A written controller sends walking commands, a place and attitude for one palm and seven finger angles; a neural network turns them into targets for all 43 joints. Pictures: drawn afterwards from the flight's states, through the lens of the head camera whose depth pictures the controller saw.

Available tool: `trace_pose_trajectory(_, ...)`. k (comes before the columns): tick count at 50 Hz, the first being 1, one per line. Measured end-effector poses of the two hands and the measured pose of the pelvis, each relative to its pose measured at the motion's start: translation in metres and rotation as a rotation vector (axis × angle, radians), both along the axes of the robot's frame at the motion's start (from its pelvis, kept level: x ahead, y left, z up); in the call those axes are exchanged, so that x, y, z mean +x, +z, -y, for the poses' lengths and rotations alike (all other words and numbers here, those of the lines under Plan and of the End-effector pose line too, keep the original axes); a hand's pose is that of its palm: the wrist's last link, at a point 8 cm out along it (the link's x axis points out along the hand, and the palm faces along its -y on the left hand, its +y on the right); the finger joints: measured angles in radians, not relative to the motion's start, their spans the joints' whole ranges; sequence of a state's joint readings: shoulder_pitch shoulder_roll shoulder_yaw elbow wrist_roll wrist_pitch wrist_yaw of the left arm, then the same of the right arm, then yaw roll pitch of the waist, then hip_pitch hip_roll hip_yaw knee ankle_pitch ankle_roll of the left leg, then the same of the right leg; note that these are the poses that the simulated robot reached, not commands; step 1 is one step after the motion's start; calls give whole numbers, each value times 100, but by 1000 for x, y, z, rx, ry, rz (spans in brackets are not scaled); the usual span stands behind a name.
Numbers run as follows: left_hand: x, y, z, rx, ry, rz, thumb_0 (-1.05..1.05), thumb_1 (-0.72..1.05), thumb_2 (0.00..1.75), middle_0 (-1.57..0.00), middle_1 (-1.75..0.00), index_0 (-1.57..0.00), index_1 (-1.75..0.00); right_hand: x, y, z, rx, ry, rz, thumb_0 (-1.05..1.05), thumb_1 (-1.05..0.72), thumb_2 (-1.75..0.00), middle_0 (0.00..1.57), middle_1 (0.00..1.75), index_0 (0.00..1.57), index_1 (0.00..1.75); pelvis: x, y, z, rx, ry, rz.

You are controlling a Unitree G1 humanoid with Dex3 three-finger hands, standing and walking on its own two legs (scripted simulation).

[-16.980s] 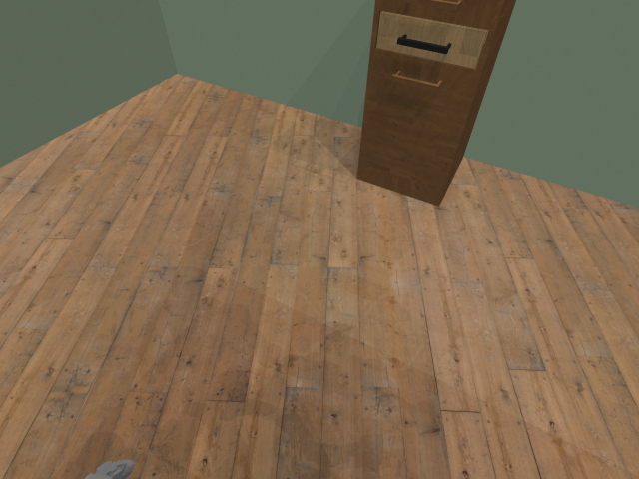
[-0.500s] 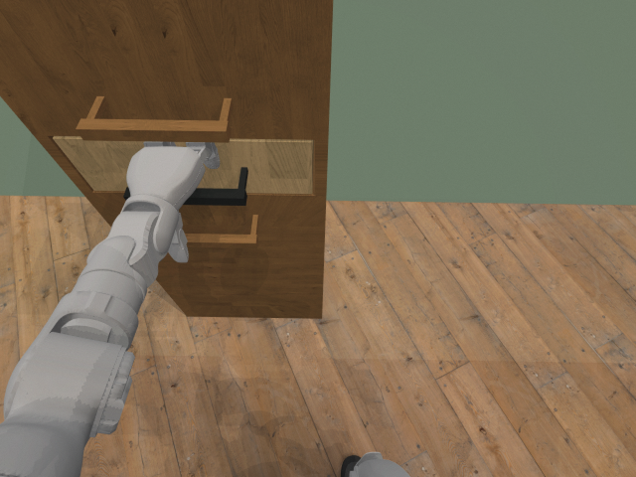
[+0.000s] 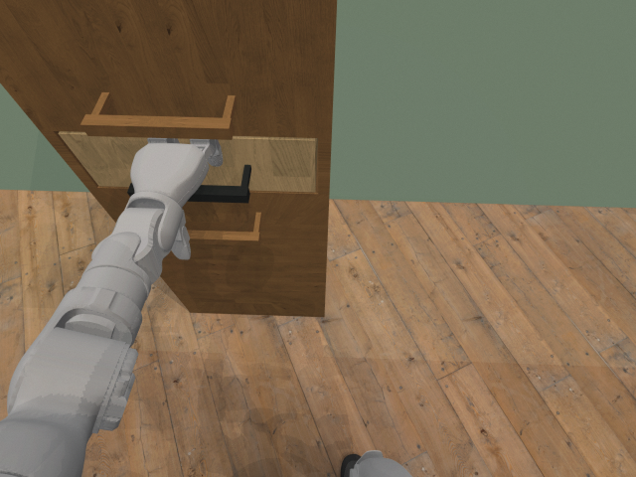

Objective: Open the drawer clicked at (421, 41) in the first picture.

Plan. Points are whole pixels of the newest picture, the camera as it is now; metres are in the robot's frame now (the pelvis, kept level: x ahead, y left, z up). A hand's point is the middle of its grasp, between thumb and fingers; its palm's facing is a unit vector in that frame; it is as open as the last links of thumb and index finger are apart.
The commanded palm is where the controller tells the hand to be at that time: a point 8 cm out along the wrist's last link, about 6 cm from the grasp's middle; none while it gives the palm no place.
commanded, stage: move the hooked fingers above the handle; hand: left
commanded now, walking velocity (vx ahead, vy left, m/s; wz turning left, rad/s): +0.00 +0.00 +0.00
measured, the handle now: (192, 182) +0.55 +0.18 -0.02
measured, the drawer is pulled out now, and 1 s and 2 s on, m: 0.00 0.00 0.00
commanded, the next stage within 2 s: none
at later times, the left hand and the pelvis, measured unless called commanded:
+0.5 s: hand (189, 188) +0.50 +0.16 +0.03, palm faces -0.02 -0.04 -1.00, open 13.8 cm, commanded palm +0.47 +0.20 +0.09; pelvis +0.00 +0.00 +0.00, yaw -1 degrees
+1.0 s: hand (181, 195) +0.48 +0.17 +0.03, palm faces +0.02 -0.03 -1.00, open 13.8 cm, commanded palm +0.46 +0.20 +0.09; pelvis +0.00 +0.01 -0.01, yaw -1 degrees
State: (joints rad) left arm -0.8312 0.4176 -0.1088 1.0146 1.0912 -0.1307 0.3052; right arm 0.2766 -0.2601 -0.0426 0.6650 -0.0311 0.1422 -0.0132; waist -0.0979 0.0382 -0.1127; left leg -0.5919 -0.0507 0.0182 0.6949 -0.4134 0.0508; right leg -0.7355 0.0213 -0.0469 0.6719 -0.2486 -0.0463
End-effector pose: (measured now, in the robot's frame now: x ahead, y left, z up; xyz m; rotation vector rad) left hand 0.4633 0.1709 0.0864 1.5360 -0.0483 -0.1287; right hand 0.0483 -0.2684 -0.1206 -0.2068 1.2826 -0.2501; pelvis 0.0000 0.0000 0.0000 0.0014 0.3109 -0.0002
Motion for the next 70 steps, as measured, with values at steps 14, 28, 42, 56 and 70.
trace_pose_trajectory(14,12,-4,-26,54,108,-56,0,-49,30,-32,-120,-32,-120,-42,-5,0,8,-60,-111,1,-91,-89,20,30,21,30,-1,-1,-2,-1,-12,-31)
trace_pose_trajectory(28,12,-5,-11,7,61,52,0,-49,30,-32,-120,-32,-120,-32,-7,-2,10,-49,-73,1,-91,-89,20,30,21,30,0,-5,-6,1,-35,-35)
trace_pose_trajectory(42,-16,-3,-21,-3,-6,-84,0,-49,30,-32,-120,-32,-120,-3,3,-8,-7,5,-22,1,-91,-89,20,30,21,30,1,3,-8,-12,15,16)
trace_pose_trajectory(56,4,-4,-41,42,167,48,0,-49,30,-32,-120,-33,-120,-19,-14,-15,34,-25,-43,1,-91,-89,20,30,21,30,-8,-6,-12,-1,-23,-28)
trace_pose_trajectory(70,1,2,17,-60,-101,-19,0,-49,30,-32,-120,-32,-120,-41,0,-7,-13,-45,-87,1,-91,-89,20,30,21,30,1,-2,-10,-10,-5,-6)
